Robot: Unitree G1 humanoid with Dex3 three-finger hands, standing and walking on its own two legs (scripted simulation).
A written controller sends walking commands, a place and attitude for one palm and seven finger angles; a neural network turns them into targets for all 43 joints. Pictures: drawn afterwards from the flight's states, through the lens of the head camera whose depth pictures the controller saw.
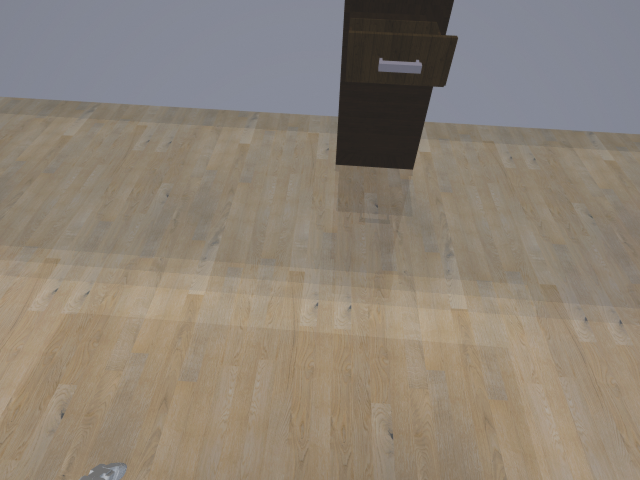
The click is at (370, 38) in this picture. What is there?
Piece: drawer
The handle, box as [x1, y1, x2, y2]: [378, 58, 421, 73]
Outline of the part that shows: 379,58 378,71 420,73 421,62 419,62 418,60 416,60 415,62 384,61 381,58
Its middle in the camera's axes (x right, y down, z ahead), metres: +0.26 -0.58 +1.29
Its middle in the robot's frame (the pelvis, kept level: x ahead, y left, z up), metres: +1.37 -0.19 -0.09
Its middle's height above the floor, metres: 0.68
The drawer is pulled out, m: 0.30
